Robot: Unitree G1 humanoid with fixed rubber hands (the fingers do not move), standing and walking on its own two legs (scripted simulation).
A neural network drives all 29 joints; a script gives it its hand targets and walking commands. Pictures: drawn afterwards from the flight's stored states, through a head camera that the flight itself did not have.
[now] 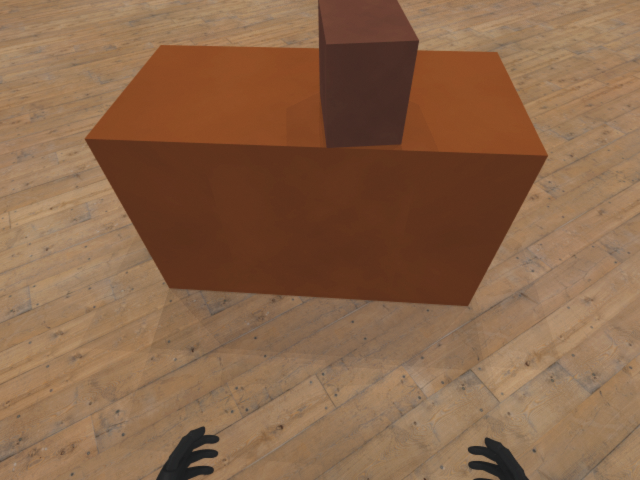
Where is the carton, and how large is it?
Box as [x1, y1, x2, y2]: [318, 0, 418, 147]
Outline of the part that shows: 318,0 320,97 326,146 337,147 400,143 418,39 396,0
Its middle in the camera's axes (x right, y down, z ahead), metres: +0.09 -0.41 +0.91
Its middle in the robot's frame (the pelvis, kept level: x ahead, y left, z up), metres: +0.97 -0.04 +0.04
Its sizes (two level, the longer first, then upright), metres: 0.265 0.180 0.238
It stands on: a pedestal, 0.67 m high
